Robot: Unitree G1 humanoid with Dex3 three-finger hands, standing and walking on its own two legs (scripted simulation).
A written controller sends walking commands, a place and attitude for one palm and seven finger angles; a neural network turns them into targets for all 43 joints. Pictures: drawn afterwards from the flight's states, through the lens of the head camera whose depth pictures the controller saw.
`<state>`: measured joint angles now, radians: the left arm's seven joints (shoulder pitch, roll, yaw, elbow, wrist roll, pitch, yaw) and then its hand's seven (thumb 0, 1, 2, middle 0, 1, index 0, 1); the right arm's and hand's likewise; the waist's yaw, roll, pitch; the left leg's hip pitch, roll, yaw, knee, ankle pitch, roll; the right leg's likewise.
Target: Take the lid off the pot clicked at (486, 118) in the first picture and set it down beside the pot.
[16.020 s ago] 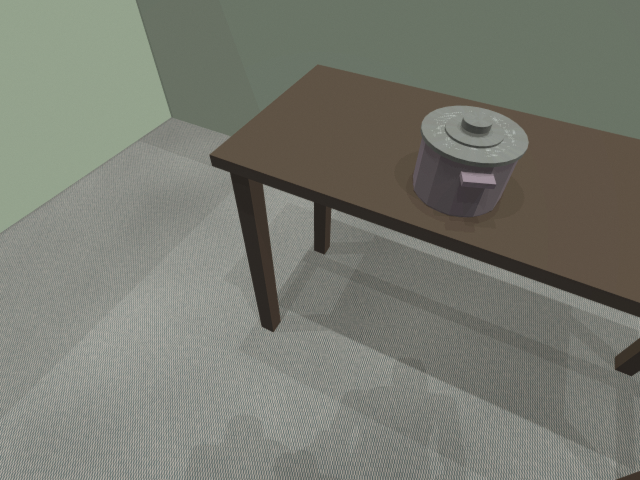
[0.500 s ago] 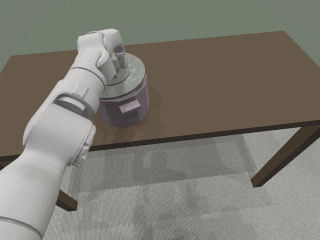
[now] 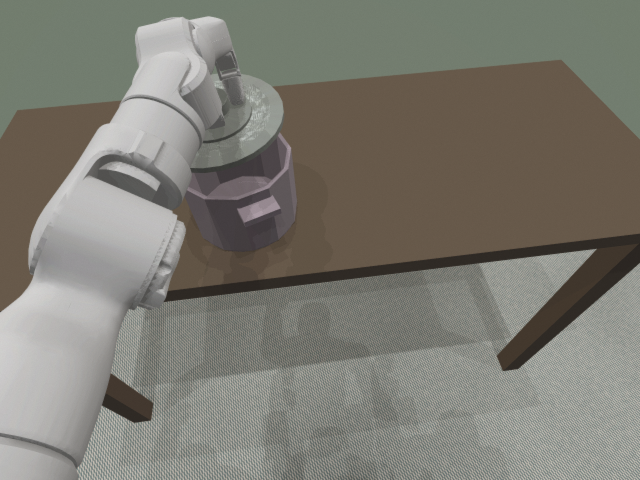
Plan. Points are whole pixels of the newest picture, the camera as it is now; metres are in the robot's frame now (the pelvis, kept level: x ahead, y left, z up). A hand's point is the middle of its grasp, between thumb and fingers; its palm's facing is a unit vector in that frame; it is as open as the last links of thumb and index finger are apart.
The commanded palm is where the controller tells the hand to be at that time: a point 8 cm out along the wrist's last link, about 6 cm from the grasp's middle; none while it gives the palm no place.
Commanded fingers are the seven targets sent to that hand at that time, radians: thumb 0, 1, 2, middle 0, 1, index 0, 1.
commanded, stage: lift the lid straight up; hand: left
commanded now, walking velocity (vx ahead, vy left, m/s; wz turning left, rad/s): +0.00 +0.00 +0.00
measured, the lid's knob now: (208, 104) +0.53 +0.09 +0.19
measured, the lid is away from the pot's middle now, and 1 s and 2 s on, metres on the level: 0.01 0.00 0.13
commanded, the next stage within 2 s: move the lid sideways beside the pot in 0.88 s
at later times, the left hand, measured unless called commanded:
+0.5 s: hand (191, 62) +0.51 +0.09 +0.26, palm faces -0.27 -0.15 -0.95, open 7.1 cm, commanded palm +0.51 +0.09 +0.33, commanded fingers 0.00 0.62 1.01 -0.70 -1.15 -0.89 -1.17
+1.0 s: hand (203, 47) +0.50 +0.08 +0.28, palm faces -0.26 -0.19 -0.95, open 7.1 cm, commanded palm +0.52 +0.09 +0.35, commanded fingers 0.00 0.62 1.01 -0.70 -1.15 -0.89 -1.17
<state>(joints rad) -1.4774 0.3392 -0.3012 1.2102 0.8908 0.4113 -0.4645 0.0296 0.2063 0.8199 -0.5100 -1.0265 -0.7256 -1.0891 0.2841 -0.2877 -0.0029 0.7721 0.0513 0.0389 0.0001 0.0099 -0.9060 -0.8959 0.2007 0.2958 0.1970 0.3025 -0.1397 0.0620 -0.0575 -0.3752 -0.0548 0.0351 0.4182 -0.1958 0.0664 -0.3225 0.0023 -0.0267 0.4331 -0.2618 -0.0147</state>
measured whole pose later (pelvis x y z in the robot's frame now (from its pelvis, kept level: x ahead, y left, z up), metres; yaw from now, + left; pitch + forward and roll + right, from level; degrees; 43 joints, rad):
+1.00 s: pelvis +0.00 +0.00 +0.00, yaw +0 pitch +9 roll +0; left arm -1.65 0.34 -0.29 1.29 0.90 0.49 -0.48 0.04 0.20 0.82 -0.51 -1.02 -0.74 -1.09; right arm 0.26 -0.29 0.02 0.78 0.05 0.02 -0.01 0.01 -0.91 -0.90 0.20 0.30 0.20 0.30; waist -0.15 0.06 -0.07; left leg -0.37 -0.06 0.03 0.39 -0.18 0.06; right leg -0.32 0.00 -0.03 0.41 -0.25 -0.02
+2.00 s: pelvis +0.00 +0.01 +0.00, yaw +1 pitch +9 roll -1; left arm -1.51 0.58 -0.30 1.12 0.96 0.34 -0.56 0.04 0.20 0.82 -0.51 -1.02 -0.74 -1.10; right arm 0.25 -0.29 0.02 0.75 0.07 0.10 0.00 0.01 -0.91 -0.90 0.20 0.30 0.20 0.30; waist -0.12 0.04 -0.03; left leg -0.37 -0.06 0.01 0.41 -0.19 0.07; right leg -0.29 0.00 -0.05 0.39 -0.25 -0.01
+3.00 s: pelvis +0.01 +0.01 +0.00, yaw +1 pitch +9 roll -1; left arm -1.44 0.84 -0.20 1.11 0.98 0.20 -0.59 0.04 0.20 0.82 -0.51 -1.02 -0.75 -1.10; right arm 0.26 -0.30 0.04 0.73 0.10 0.14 -0.03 0.01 -0.90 -0.90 0.20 0.30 0.20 0.30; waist -0.12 0.03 -0.01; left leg -0.37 -0.05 0.01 0.44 -0.21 0.08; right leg -0.27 0.01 -0.04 0.36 -0.24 0.00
